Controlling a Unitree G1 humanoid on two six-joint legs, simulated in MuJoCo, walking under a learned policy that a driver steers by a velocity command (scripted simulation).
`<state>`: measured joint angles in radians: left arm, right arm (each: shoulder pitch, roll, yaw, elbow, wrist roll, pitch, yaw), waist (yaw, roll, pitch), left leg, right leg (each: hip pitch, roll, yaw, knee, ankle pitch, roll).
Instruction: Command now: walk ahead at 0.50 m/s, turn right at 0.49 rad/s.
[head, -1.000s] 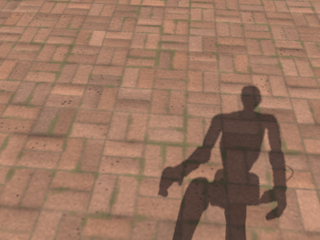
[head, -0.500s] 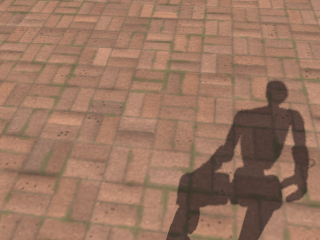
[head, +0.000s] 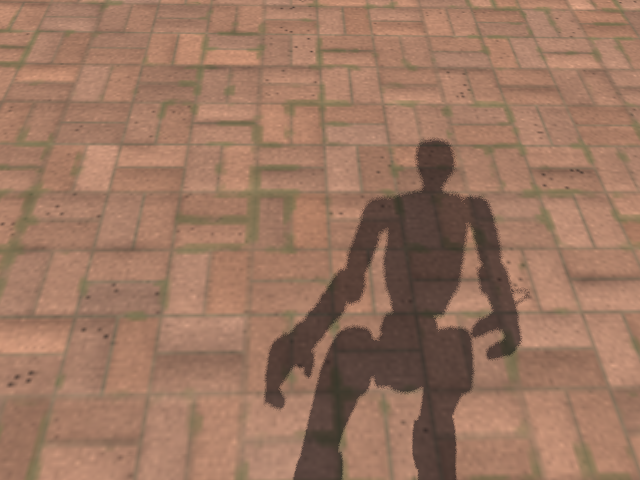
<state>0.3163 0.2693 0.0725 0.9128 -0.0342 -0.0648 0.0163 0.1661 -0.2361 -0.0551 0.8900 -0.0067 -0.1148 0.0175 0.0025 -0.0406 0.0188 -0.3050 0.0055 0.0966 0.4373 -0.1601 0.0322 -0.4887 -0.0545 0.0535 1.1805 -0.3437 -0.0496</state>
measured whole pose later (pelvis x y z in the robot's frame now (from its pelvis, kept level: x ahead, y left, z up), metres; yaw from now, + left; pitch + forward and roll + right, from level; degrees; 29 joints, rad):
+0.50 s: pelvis +0.25 -0.09 -0.01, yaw -18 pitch +1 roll +1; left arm 0.19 0.27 0.09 0.74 -0.02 -0.05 -0.04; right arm 0.20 -0.28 -0.07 0.89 0.02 -0.11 0.00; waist -0.01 0.00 0.06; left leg -0.35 0.07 0.00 1.22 -0.43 0.00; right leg -0.41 0.06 -0.04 0.58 -0.19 -0.09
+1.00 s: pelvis +0.52 -0.14 -0.01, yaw -32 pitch +2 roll +1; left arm 0.32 0.28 0.06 0.76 -0.01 -0.03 0.03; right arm 0.06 -0.26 -0.05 0.76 -0.01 -0.11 0.03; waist 0.03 -0.02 0.03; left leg -0.44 -0.04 -0.01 0.50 -0.11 0.03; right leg -0.34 0.10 0.16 1.18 -0.55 0.02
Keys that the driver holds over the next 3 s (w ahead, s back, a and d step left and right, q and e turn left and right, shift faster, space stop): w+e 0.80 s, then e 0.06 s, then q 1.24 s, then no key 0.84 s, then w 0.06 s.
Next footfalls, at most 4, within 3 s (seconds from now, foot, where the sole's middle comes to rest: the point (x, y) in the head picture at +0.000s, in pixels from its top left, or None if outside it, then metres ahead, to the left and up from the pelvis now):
0.40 right None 0.34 -0.18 -0.78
0.90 left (377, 387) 0.69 -0.12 -0.78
1.30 right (473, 438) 0.58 -0.32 -0.78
1.70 left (350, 407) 0.64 -0.06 -0.78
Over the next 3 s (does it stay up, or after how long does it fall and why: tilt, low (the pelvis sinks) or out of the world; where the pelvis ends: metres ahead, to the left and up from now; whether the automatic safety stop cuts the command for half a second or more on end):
stays up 0.58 -0.13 -0.01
